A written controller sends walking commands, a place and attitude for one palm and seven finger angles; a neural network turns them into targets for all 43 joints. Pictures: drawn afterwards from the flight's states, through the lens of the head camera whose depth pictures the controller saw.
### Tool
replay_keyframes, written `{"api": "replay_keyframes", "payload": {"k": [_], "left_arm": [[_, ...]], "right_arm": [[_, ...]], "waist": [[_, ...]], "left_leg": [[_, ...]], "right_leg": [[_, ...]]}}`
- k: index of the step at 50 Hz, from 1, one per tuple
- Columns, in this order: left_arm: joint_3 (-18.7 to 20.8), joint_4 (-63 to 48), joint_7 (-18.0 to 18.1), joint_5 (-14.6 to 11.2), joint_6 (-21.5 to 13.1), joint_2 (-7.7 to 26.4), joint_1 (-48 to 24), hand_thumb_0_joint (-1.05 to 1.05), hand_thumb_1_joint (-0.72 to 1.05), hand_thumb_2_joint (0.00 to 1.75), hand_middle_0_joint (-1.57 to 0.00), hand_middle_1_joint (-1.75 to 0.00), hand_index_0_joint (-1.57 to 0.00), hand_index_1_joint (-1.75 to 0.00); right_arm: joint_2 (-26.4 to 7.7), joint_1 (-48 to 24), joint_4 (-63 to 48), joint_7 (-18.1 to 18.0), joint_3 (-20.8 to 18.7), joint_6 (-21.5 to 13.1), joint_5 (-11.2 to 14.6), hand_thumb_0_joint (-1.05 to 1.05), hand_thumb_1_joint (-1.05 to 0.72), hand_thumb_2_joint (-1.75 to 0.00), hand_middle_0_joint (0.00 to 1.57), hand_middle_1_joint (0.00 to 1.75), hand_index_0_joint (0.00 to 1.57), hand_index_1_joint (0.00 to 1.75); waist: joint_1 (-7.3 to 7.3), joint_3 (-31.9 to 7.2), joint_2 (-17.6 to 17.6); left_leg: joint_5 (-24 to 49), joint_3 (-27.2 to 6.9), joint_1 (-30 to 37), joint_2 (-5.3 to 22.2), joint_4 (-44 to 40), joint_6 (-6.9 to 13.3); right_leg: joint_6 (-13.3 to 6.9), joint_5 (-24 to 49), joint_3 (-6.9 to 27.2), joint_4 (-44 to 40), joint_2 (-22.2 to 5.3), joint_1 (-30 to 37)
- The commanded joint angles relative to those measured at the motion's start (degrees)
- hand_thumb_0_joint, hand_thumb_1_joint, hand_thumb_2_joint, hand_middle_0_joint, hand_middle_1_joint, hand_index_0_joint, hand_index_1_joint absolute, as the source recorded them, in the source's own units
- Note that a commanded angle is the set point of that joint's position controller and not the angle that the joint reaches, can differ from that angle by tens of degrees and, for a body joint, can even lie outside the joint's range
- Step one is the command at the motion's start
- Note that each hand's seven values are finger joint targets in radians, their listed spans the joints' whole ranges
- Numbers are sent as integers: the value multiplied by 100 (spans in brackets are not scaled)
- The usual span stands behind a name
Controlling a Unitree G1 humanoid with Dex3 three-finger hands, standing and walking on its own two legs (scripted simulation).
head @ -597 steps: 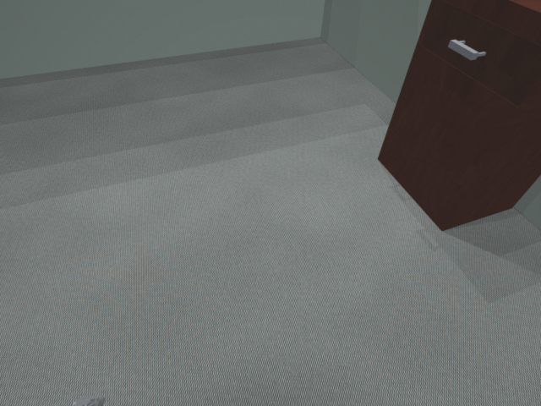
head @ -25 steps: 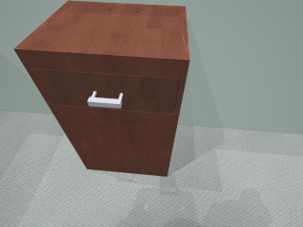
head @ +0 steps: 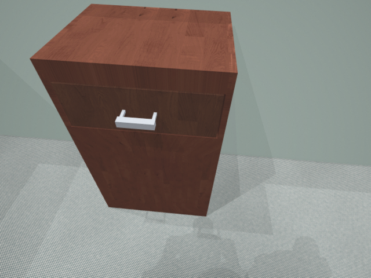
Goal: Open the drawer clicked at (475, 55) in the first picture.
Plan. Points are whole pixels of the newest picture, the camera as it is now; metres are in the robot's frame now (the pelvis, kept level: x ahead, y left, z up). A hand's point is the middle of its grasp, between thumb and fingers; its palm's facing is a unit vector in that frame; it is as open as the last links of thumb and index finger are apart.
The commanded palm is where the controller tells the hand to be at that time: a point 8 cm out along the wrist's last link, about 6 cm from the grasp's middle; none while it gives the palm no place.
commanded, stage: come to a stop and stand still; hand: left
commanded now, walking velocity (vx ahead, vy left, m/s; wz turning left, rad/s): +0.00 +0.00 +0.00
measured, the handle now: (137, 118) +0.56 +0.19 -0.01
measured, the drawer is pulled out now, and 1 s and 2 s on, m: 0.00 0.00 0.00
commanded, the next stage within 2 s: look again from close up in 0.14 s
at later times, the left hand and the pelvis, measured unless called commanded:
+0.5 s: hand out of the picture +0.01 +0.16 -0.17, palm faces +0.01 -0.98 -0.19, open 7.4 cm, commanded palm none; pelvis +0.01 -0.01 +0.01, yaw +0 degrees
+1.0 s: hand (105, 249) +0.19 +0.19 -0.05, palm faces -0.09 -0.60 -0.79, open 7.5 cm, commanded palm +0.14 +0.20 -0.03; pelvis +0.01 -0.02 -0.01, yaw +0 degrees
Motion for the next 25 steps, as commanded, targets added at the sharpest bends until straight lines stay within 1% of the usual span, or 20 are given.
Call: {"api": "replay_keyframes", "payload": {"k": [1, 2, 3, 5, 7, 10, 11, 14, 15, 19, 22, 24, 25], "left_arm": [[63, -254, -26, 6, -63, 589, 264, 0, 90, 90, -20, -30, -20, -30], [66, -259, -34, 14, -59, 584, 260, 0, 90, 90, -20, -30, -20, -30], [59, -258, -38, 23, -63, 571, 289, 0, 90, 90, -20, -30, -20, -30], [56, -243, -47, 17, -77, 578, 322, 0, 90, 90, -20, -30, -20, -30], [59, -211, -54, 8, -98, 585, 342, 0, 90, 90, -20, -30, -20, -30], [58, -146, -46, -2, -123, 598, 364, 0, 90, 90, -20, -30, -20, -30], [58, -121, -45, -9, -135, 604, 374, 0, 90, 90, -20, -30, -20, -30], [62, -57, -36, -11, -140, 610, 359, 0, 90, 90, -20, -30, -20, -30], [70, -39, -31, -14, -147, 606, 382, 0, 90, 90, -20, -30, -20, -30], [66, 34, -22, -12, -142, 587, 375, 0, 90, 90, -20, -30, -20, -30], [78, 70, -19, -17, -147, 571, 373, 0, 90, 90, -20, -30, -20, -30], [81, 88, -15, -14, -148, 556, 373, 0, 90, 90, -20, -30, -20, -30], [90, 91, -11, -13, -145, 547, 349, 0, 90, 90, -20, -30, -20, -30]], "right_arm": [[-614, 238, -251, 24, -76, -54, -14, 0, -90, -90, 20, 30, 20, 30], [-620, 254, -246, 28, -82, -52, -17, 0, -90, -90, 20, 30, 20, 30], [-622, 253, -230, 25, -84, -63, -21, 0, -90, -90, 20, 30, 20, 30], [-639, 263, -210, 29, -74, -79, -16, 0, -90, -90, 20, 30, 20, 30], [-625, 273, -170, 23, -59, -102, -6, 0, -90, -90, 20, 30, 20, 30], [-597, 355, -63, 5, -32, -140, 4, 0, -90, -90, 20, 30, 20, 30], [-575, 363, -29, -1, -32, -147, 11, 0, -90, -90, 20, 30, 20, 30], [-539, 411, 83, -17, -13, -151, 15, 0, -90, -90, 20, 30, 20, 30], [-515, 418, 121, -22, -12, -152, 15, 0, -90, -90, 20, 30, 20, 30], [-464, 400, 238, -30, -9, -142, 21, 0, -90, -90, 20, 30, 20, 30], [-423, 430, 286, -39, -10, -143, 18, 0, -90, -90, 20, 30, 20, 30], [-406, 429, 331, -46, -16, -150, 17, 0, -90, -90, 20, 30, 20, 30], [-384, 440, 351, -50, -16, -146, 16, 0, -90, -90, 20, 30, 20, 30]], "waist": [[-11, 503, 154], [-17, 507, 82], [-2, 471, 136], [12, 301, 77], [16, 193, 6], [11, -17, -54], [18, -30, -118], [2, 5, -59], [8, -36, -114], [16, 117, -64], [14, 44, -103], [19, 56, -7], [7, 71, -34]], "left_leg": [[-449, -732, -466, 453, -1340, 255], [-597, -763, -499, 454, -1411, 262], [-546, -781, -446, 474, -1448, 275], [-419, -779, -385, 480, -1456, 285], [-61, -708, -283, 449, -1353, 272], [714, -587, -1, 447, -1164, 258], [893, -524, 55, 432, -1087, 240], [1209, -467, 128, 433, -1025, 213], [1301, -455, 170, 427, -990, 207], [1287, -421, 136, 417, -999, 185], [1302, -402, 175, 413, -992, 170], [1415, -379, 219, 425, -982, 164], [1410, -400, 195, 421, -984, 160]], "right_leg": [[-285, -227, 319, -698, -192, -437], [-284, -272, 310, -702, -192, -446], [-274, -170, 296, -689, -191, -436], [-266, -5, 288, -681, -227, -325], [-266, 187, 330, -712, -277, -273], [-243, 654, 335, -684, -333, -178], [-244, 821, 357, -698, -369, -167], [-246, 1102, 350, -674, -391, -142], [-252, 1222, 372, -666, -393, -111], [-256, 1261, 371, -689, -406, -149], [-265, 1331, 371, -697, -423, -93], [-265, 1414, 363, -679, -416, -102], [-272, 1389, 379, -674, -392, -93]]}}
